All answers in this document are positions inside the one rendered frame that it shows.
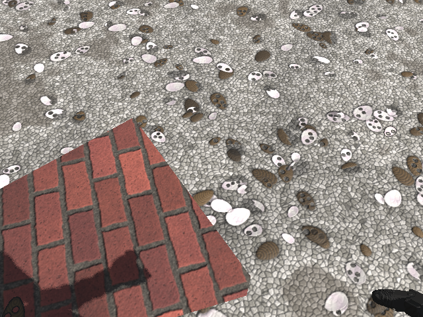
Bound right robot hand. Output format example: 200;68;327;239
372;289;423;317

